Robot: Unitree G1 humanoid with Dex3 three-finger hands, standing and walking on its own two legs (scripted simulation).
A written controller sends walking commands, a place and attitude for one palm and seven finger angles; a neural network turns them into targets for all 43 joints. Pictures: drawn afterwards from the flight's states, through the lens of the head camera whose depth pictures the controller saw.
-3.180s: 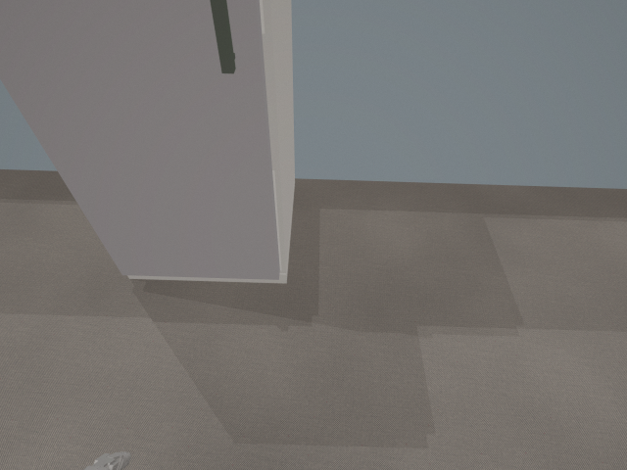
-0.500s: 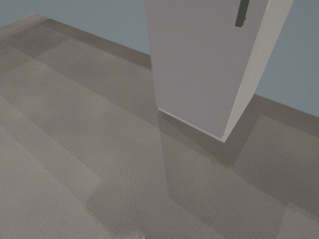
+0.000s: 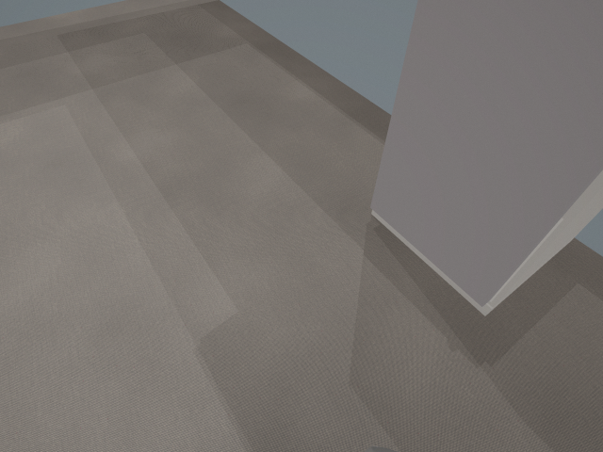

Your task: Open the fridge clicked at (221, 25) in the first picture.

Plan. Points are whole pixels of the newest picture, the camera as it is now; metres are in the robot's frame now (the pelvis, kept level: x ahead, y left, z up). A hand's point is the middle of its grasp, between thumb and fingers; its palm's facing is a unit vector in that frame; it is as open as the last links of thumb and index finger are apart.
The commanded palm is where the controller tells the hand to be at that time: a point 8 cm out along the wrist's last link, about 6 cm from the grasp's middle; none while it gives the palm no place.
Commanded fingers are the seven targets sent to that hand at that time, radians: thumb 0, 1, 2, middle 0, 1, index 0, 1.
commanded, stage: walk to a spot facing it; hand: right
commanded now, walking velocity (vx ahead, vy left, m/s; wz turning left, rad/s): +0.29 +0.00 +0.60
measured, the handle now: out of the picture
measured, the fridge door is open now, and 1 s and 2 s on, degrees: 0 0 0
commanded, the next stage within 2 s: none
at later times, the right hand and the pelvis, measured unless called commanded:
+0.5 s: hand (458, 421) +0.21 -0.24 -0.18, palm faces -0.25 +0.96 -0.11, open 7.4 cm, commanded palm none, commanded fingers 0.00 -0.90 -0.90 0.20 0.30 0.20 0.30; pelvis +0.12 -0.07 +0.01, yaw +18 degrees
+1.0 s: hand (388, 285) +0.46 -0.15 -0.17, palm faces -0.53 +0.82 -0.20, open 7.4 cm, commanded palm none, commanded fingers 0.00 -0.90 -0.90 0.20 0.30 0.20 0.30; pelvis +0.31 -0.01 +0.00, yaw +35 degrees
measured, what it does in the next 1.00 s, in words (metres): walks ahead, turning left: right foot, then left foot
